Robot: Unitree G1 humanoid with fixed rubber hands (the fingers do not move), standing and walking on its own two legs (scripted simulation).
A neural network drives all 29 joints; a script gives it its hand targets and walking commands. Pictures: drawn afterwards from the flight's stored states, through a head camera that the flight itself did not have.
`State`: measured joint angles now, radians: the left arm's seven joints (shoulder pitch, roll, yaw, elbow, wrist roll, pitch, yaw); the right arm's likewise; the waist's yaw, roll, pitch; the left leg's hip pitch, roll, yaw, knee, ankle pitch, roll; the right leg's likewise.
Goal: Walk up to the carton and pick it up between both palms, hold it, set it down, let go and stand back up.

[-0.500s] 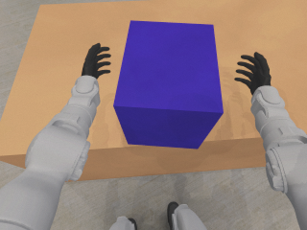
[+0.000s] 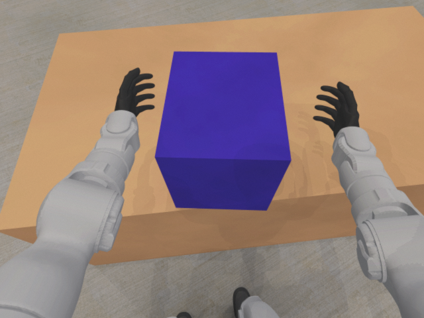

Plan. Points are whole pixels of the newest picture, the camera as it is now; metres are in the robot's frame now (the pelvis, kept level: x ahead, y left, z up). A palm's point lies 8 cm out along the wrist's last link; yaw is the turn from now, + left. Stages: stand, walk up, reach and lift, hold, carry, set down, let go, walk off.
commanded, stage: set down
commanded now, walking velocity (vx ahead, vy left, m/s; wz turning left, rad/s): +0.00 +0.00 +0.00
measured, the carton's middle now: (222, 135) +0.50 -0.06 -0.04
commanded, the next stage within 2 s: none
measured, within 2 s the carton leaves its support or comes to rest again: neither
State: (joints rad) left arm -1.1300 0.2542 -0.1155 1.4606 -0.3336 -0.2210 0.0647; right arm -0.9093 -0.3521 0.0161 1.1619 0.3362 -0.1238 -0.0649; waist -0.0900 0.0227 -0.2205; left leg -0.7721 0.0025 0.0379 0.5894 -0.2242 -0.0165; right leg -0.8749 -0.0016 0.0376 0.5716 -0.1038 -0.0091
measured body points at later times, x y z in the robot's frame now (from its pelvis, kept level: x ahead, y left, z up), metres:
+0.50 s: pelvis +0.02 +0.00 +0.01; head +0.10 -0.02 +0.45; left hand +0.42 +0.15 +0.02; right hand +0.36 -0.27 +0.01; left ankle +0.01 +0.13 -0.71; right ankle +0.08 -0.11 -0.71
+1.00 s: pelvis +0.03 +0.00 +0.02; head +0.07 -0.01 +0.46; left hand +0.34 +0.19 -0.01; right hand +0.30 -0.24 -0.02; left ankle +0.01 +0.13 -0.71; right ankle +0.08 -0.11 -0.71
